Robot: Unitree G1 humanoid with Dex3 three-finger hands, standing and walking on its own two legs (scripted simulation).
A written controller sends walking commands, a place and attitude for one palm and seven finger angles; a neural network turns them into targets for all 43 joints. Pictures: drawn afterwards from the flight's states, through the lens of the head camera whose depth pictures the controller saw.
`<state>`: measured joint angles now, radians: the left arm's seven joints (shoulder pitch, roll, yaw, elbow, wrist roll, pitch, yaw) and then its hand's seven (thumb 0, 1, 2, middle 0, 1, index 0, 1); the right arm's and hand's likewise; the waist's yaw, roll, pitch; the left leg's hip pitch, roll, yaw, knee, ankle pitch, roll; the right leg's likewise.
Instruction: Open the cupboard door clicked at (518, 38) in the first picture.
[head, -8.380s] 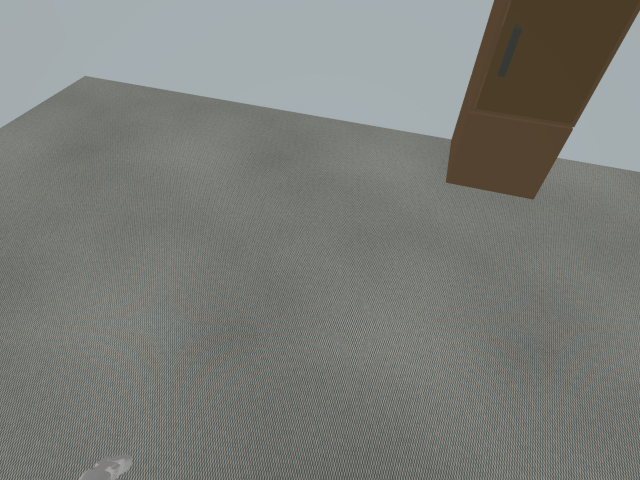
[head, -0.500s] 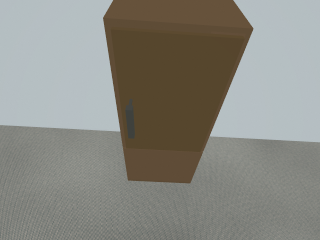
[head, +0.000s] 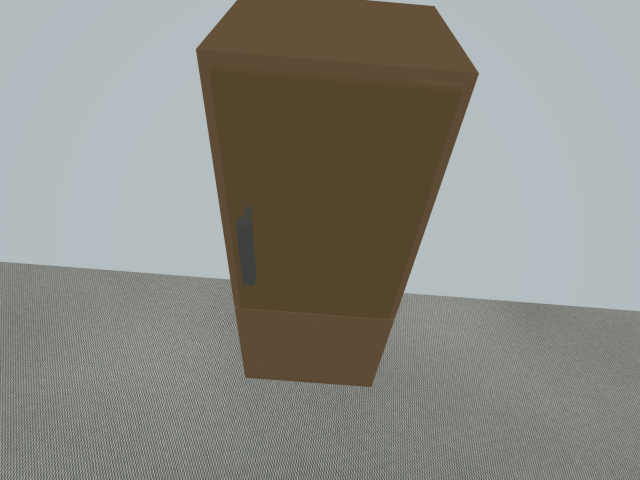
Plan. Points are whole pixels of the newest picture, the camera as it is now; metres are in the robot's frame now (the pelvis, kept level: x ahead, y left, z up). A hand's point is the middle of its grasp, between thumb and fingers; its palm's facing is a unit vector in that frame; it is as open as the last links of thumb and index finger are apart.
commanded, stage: look again from close up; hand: left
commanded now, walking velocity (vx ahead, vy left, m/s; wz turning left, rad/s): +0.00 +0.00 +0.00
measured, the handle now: (248, 246) +0.57 +0.18 -0.09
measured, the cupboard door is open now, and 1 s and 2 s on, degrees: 0 0 0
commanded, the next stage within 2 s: shuffle to correct the standing spot in 0.56 s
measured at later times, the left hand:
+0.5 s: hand out of the picture -0.07 +0.22 -0.17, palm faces +0.02 -0.99 -0.17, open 7.4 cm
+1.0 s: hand out of the picture -0.11 +0.21 -0.16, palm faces +0.03 -0.99 -0.14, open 7.4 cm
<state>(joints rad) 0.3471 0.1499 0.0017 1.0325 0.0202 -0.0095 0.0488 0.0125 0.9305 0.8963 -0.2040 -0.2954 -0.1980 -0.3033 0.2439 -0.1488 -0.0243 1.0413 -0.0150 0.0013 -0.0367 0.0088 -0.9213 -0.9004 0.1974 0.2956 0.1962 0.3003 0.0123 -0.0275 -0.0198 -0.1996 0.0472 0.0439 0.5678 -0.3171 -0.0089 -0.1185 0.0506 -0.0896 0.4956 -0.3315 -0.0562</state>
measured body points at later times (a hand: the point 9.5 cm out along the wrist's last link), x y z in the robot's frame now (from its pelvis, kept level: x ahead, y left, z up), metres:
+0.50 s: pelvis -0.05 +0.05 +0.01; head -0.06 +0.07 +0.46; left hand -0.07 +0.27 -0.16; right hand -0.06 -0.17 -0.14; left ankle -0.01 +0.12 -0.73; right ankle -0.03 -0.08 -0.73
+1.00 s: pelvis -0.06 +0.06 +0.01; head -0.08 +0.06 +0.46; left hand -0.11 +0.26 -0.15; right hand -0.07 -0.17 -0.15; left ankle -0.01 +0.12 -0.73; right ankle -0.08 -0.05 -0.72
